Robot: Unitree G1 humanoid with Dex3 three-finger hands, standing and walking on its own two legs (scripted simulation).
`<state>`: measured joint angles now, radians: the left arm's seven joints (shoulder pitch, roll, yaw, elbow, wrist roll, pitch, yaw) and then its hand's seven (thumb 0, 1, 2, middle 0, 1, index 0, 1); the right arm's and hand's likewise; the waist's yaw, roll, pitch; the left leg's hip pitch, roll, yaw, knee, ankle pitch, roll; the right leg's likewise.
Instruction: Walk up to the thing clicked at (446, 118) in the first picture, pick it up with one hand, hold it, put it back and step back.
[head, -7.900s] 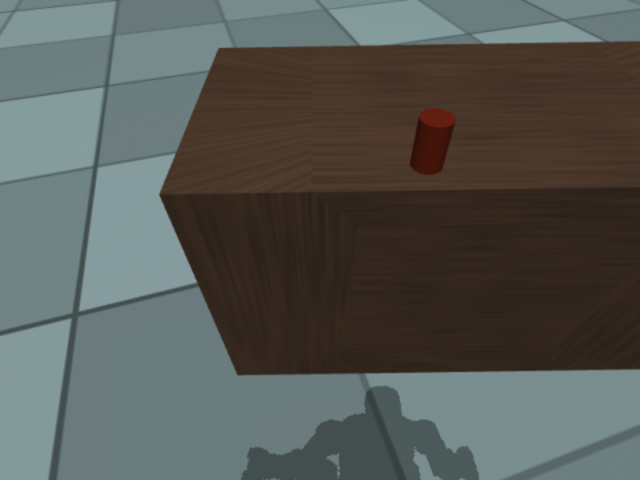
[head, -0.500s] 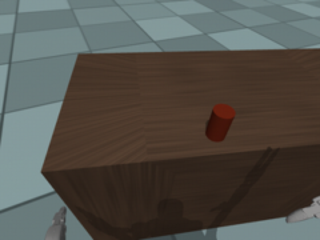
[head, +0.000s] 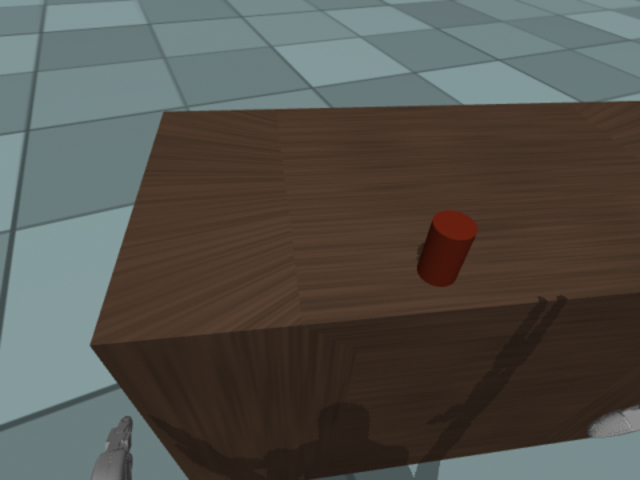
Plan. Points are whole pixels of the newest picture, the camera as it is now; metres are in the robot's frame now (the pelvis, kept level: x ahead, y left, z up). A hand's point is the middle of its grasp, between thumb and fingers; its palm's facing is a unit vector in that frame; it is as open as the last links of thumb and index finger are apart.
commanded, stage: go down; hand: right
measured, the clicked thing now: (445, 249) +0.41 -0.18 +0.07
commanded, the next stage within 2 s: none
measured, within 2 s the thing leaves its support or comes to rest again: neither
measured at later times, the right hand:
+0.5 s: hand out of the picture +0.26 -0.32 +0.20, palm faces +0.28 +0.91 -0.30, open 17.3 cm
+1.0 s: hand out of the picture +0.30 -0.35 +0.21, palm faces +0.21 +0.96 -0.19, open 17.4 cm
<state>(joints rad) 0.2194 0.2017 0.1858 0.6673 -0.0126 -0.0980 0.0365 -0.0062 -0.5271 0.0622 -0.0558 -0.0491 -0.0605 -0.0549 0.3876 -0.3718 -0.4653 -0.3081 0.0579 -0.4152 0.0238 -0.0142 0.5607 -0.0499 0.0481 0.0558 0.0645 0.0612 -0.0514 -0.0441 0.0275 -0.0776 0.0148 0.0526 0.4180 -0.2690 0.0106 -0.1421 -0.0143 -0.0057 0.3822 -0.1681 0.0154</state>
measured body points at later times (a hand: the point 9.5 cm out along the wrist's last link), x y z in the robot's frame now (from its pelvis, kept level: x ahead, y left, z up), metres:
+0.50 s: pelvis +0.00 -0.01 +0.00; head -0.02 +0.00 +0.45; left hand +0.16 +0.25 -0.09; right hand +0.24 -0.37 +0.22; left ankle -0.02 +0.11 -0.74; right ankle +0.03 -0.13 -0.74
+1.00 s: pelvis +0.00 -0.01 +0.00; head -0.01 +0.01 +0.45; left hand +0.16 +0.25 -0.09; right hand +0.28 -0.40 +0.22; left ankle -0.02 +0.11 -0.74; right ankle +0.03 -0.13 -0.74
